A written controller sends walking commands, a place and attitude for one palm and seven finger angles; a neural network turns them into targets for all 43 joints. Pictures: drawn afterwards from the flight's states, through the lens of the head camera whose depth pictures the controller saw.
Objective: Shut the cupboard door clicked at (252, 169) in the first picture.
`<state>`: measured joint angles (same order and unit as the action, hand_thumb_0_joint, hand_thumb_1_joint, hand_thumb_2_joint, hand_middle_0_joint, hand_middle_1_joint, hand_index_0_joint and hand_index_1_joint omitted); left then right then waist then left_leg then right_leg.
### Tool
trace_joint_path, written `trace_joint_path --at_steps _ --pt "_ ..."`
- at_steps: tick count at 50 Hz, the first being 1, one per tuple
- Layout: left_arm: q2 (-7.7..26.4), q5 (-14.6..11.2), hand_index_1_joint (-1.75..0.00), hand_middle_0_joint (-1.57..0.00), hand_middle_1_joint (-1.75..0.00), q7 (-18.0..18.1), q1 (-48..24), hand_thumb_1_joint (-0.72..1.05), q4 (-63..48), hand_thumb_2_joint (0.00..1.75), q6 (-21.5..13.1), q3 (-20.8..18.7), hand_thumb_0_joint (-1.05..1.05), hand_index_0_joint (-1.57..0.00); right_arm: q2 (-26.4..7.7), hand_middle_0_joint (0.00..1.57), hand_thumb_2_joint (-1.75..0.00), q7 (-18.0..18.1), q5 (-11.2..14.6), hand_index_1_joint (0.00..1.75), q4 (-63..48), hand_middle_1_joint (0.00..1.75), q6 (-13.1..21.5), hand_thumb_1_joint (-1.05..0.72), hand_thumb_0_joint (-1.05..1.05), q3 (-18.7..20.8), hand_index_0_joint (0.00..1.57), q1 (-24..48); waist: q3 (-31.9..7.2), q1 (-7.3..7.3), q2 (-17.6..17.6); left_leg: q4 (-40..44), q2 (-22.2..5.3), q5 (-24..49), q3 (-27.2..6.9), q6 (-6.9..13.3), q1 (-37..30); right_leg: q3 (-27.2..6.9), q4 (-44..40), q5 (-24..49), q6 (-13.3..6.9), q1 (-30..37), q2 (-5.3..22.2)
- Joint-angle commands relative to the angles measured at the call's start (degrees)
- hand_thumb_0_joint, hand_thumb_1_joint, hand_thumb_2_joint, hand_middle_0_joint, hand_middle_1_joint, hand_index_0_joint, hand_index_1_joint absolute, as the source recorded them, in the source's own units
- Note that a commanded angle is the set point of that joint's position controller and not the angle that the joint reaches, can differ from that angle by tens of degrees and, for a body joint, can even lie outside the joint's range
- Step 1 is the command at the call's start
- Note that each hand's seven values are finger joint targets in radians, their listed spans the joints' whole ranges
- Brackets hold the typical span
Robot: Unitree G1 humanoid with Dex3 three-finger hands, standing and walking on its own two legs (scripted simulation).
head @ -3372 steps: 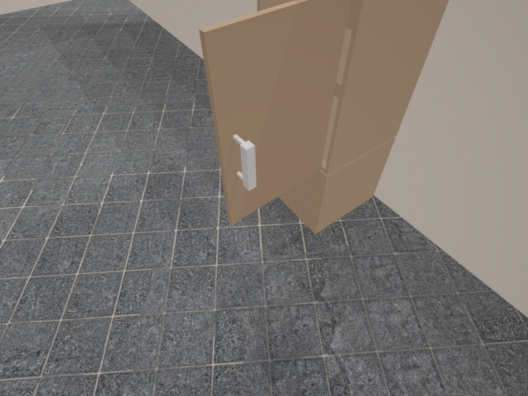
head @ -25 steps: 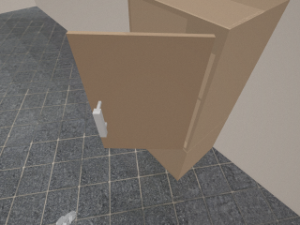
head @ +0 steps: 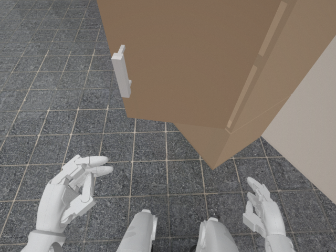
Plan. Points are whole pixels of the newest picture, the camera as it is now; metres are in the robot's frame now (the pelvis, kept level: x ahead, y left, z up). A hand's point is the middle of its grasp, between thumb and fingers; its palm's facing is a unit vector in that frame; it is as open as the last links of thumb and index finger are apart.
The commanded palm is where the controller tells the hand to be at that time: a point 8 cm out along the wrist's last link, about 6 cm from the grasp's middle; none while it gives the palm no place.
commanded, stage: raise the hand and make a fist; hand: left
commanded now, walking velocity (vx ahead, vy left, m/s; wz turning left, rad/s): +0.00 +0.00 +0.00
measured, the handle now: (124, 72) +0.57 +0.20 +0.06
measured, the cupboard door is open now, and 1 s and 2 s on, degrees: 48 48 48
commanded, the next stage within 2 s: bring the fist close to the handle in 1.32 s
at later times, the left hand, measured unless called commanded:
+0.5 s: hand (90, 182) +0.24 +0.19 +0.06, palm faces -0.03 -1.00 -0.03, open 3.3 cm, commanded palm +0.21 +0.25 +0.06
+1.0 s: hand (88, 173) +0.25 +0.20 +0.06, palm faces -0.04 -1.00 -0.04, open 3.1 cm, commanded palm +0.23 +0.25 +0.06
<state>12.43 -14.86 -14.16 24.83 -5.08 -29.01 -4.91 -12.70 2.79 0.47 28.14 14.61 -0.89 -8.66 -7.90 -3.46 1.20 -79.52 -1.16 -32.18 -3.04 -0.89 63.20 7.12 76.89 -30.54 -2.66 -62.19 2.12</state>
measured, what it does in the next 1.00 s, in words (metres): stands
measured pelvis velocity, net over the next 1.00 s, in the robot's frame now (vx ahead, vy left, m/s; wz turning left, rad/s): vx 0.03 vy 0.02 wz -0.02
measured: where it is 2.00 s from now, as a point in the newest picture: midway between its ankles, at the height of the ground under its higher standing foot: outside the picture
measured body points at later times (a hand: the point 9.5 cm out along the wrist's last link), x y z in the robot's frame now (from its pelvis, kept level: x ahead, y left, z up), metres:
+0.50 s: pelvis +0.02 +0.02 +0.01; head +0.10 +0.03 +0.45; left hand +0.23 +0.25 +0.07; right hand +0.21 -0.23 -0.06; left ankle +0.06 +0.13 -0.60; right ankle +0.07 -0.10 -0.60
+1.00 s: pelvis +0.03 +0.02 +0.01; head +0.11 +0.03 +0.45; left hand +0.25 +0.26 +0.07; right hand +0.21 -0.22 -0.07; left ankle +0.06 +0.13 -0.60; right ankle +0.07 -0.10 -0.60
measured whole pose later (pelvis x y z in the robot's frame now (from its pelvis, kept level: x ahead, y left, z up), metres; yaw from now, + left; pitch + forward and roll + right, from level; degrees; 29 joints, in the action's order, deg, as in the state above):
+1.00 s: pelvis +0.03 +0.02 +0.01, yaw -1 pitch +19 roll -3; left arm 14.1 -16.5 -15.6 22.2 -2.5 -23.3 -9.1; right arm -13.7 2.7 0.3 27.5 8.7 -0.5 -13.7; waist -9.7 -0.3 1.8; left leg -77.2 -1.2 -33.8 -1.6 0.7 62.1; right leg 5.6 73.7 -31.0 -0.9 -61.2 1.7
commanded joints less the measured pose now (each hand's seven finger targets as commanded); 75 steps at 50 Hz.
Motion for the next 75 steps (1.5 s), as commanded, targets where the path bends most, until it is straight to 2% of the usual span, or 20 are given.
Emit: trace_joint_path --at_steps 1,3,6,9,11,14,16,18,21,23,25,31,35,39,48,63,69,71,74,75 --pt "5.94 -1.20 -0.90 -0.75 -0.90 -2.14 -2.59 0.90 -8.14 0.90 4.47 -3.64 0.00 -0.75 -7.73 0.20 -0.90 1.70 1.43 0.30 -8.27 0.30 1.99 -0.90 0.00 4.01 0.20 -0.48 -13.91 3.45 -3.19 12.25 1.78 1.25 0.88 2.43 -3.37 -10.81 -20.06 -10.22 1.78 13.80 -1.32" --pt "7.37 -1.47 -0.94 -0.79 -0.94 -1.05 0.06 0.90 -8.66 0.90 6.85 -6.75 0.00 -0.79 -7.04 0.20 -0.90 1.75 1.50 0.30 -8.79 0.30 1.36 -0.90 0.00 3.98 0.20 0.59 -15.50 1.09 -2.03 13.42 1.80 4.24 0.95 2.38 -4.31 -10.10 -19.23 -7.31 1.34 16.27 -1.58" --pt "6.34 -1.79 -1.00 -0.84 -1.00 1.46 -0.29 0.90 -11.43 0.90 6.05 -7.53 0.00 -0.84 -6.13 0.20 -0.90 1.38 1.03 0.30 -8.83 0.30 0.98 -0.90 0.00 3.99 0.20 0.28 -15.93 0.89 -2.93 14.36 1.60 7.33 0.67 2.11 -5.65 -8.77 -18.16 -2.72 1.52 17.24 -1.51" --pt "5.56 -1.22 -1.06 -0.90 -1.06 3.06 0.10 0.90 -11.38 0.90 2.96 -7.00 0.00 -0.90 -6.11 0.20 -0.90 1.15 0.31 0.30 -8.12 0.30 0.99 -0.90 0.00 4.03 0.20 -0.18 -15.56 1.31 -1.91 14.66 1.47 9.46 0.38 2.01 -6.63 -6.98 -15.92 1.68 1.25 15.88 -1.86" --pt "4.08 -0.94 -1.10 -0.93 -1.10 2.74 1.16 0.90 -9.84 0.90 1.13 -5.23 0.00 -0.93 -6.51 0.20 -0.90 0.91 0.22 0.30 -7.85 0.30 0.95 -0.90 0.00 4.28 0.20 -0.65 -14.00 2.26 -2.96 14.93 1.45 8.77 0.30 1.94 -6.86 -6.15 -15.58 1.61 1.30 14.05 -1.97" --pt "4.58 -0.43 -1.16 -0.99 -1.16 1.89 0.13 0.90 -9.77 0.90 -0.35 -3.89 0.00 -0.99 -7.52 0.20 -0.90 0.91 0.18 0.30 -8.06 0.30 0.87 -0.90 0.00 4.31 0.20 -1.12 -12.91 2.89 -0.80 15.78 1.54 7.33 -0.11 2.01 -7.49 -5.33 -15.02 0.78 0.92 11.83 -2.04" --pt "3.96 -0.44 -1.20 -1.02 -1.20 1.44 0.24 0.90 -9.50 0.90 -0.59 -3.09 0.00 -1.02 -7.79 0.20 -0.90 0.96 0.27 0.30 -8.30 0.30 0.69 -0.90 0.00 4.43 0.20 -1.67 -12.60 3.11 -0.97 16.45 1.61 6.62 -0.27 1.98 -8.12 -4.64 -14.73 0.98 0.91 11.23 -2.19" --pt "6.07 -0.21 -1.24 -1.06 -1.24 1.52 0.38 0.90 -10.84 0.90 -0.68 -4.55 0.00 -1.06 -8.16 0.20 -0.90 1.08 0.13 0.30 -8.64 0.30 0.37 -0.90 0.00 4.48 0.20 -1.70 -13.81 2.44 1.52 16.75 1.62 7.70 -0.38 1.98 -8.96 -4.30 -13.86 2.43 0.58 11.48 -2.46" --pt "5.84 -0.96 -1.30 -1.12 -1.30 1.86 0.72 0.90 -12.28 0.90 -1.28 -5.60 0.00 -1.12 -7.97 0.20 -0.90 0.95 -0.05 0.30 -8.85 0.30 -0.21 -0.90 0.00 4.67 0.20 -2.09 -16.19 2.25 0.95 16.68 1.60 10.24 -0.41 1.73 -10.60 -3.64 -12.97 5.62 0.67 12.37 -2.54" --pt "6.56 -0.95 -1.34 -1.15 -1.34 2.05 1.21 0.90 -12.40 0.90 -1.18 -6.48 0.00 -1.15 -7.92 0.20 -0.90 0.85 -0.24 0.30 -8.92 0.30 -0.80 -0.90 0.00 4.67 0.20 -2.27 -16.67 1.96 2.42 16.39 1.60 12.21 -0.32 1.69 -10.91 -3.54 -12.39 7.65 0.50 12.79 -2.88" --pt "4.87 -0.71 -1.38 -1.19 -1.38 1.75 1.68 0.90 -11.25 0.90 -0.71 -4.82 0.00 -1.19 -7.93 0.20 -0.90 0.53 -0.17 0.30 -9.26 0.30 -1.54 -0.90 0.00 4.61 0.20 -2.28 -14.96 2.61 2.46 16.67 1.53 11.93 -0.36 1.43 -11.18 -3.11 -12.54 7.83 0.63 11.88 -2.86" --pt "5.76 -0.62 -1.50 -1.30 -1.50 0.52 -1.09 0.90 -10.65 0.90 0.96 -4.87 0.00 -1.30 -8.55 0.20 -0.90 0.63 -0.06 0.30 -10.25 0.30 -2.71 -0.90 0.00 4.24 0.20 -2.60 -13.95 3.62 1.19 16.61 1.44 9.07 -0.77 1.55 -10.34 -3.29 -13.49 5.66 0.77 11.34 -3.09" --pt "6.42 -0.93 -1.50 -1.30 -1.50 0.04 -2.16 0.90 -11.33 0.90 1.06 -5.81 0.00 -1.30 -8.33 0.20 -0.90 0.68 -0.18 0.30 -10.38 0.30 -2.81 -0.90 0.00 3.92 0.20 -2.77 -15.35 3.31 2.65 16.29 1.46 10.52 -0.73 1.49 -11.32 -3.21 -13.05 7.04 0.64 11.59 -3.11" --pt "6.87 -1.46 -1.50 -1.30 -1.50 -0.32 -2.79 0.90 -9.46 0.90 1.39 -6.67 0.00 -1.30 -8.39 0.20 -0.90 0.72 -0.12 0.30 -10.33 0.30 -2.94 -0.90 0.00 3.56 0.20 -2.63 -14.20 3.23 2.07 16.11 1.57 9.08 -0.51 1.58 -9.65 -3.71 -13.74 5.31 0.58 11.97 -3.15" --pt "8.19 -2.68 -1.50 -1.30 -1.50 -1.32 -3.25 0.90 -8.63 0.90 1.78 -8.51 0.00 -1.30 -8.51 0.20 -0.90 0.78 0.11 0.30 -9.78 0.30 -2.59 -0.90 0.00 3.80 0.20 -2.98 -16.40 2.85 1.34 15.24 1.67 11.51 0.06 1.74 -8.82 -4.48 -13.66 7.49 0.66 14.37 -3.03" --pt "8.04 -2.16 -1.50 -1.30 -1.50 -0.31 -3.17 0.90 -7.65 0.90 0.42 -8.01 0.00 -1.30 -8.74 0.20 -0.90 0.85 0.18 0.30 -9.93 0.30 -3.00 -0.90 0.00 3.96 0.20 -3.23 -14.33 3.36 0.57 15.42 1.74 8.30 0.49 1.99 -7.59 -5.36 -14.98 3.38 0.84 13.39 -2.80" --pt "7.77 -2.45 -1.50 -1.30 -1.50 -0.82 -3.32 0.90 -7.75 0.90 0.43 -8.08 0.00 -1.30 -8.52 0.20 -0.90 0.93 0.18 0.30 -9.95 0.30 -3.01 -0.90 0.00 3.92 0.20 -3.14 -15.39 3.39 -0.05 14.41 1.69 9.51 0.92 2.02 -7.37 -6.01 -14.84 5.21 1.05 14.43 -2.56" --pt "7.84 -2.42 -1.50 -1.30 -1.50 -0.91 -3.76 0.90 -8.76 0.90 0.30 -8.00 0.00 -1.30 -8.60 0.20 -0.90 0.80 0.10 0.30 -9.90 0.30 -3.02 -0.90 0.00 3.90 0.20 -3.25 -16.06 3.25 1.32 14.62 1.70 9.96 0.73 1.89 -8.15 -5.54 -14.28 6.02 0.94 14.15 -2.60" --pt "7.21 -1.58 -1.50 -1.30 -1.50 -0.51 -10.47 0.90 -7.67 0.90 0.33 -6.07 0.00 -1.30 -9.04 0.20 -0.90 0.96 -0.13 0.30 -9.16 0.30 -2.80 -0.90 0.00 3.54 0.20 -3.63 -14.08 5.19 0.23 13.89 1.55 8.57 0.31 2.14 -7.61 -5.18 -14.18 4.88 1.14 11.22 -2.71" --pt "7.17 -1.53 -1.50 -1.30 -1.50 -0.47 -12.16 0.90 -6.83 0.90 0.38 -6.05 0.00 -1.30 -9.11 0.20 -0.90 1.01 -0.15 0.30 -8.88 0.30 -2.66 -0.90 0.00 3.51 0.20 -3.80 -14.01 5.27 0.52 13.53 1.54 7.96 0.39 2.14 -7.22 -5.51 -14.29 4.10 1.15 10.85 -2.68"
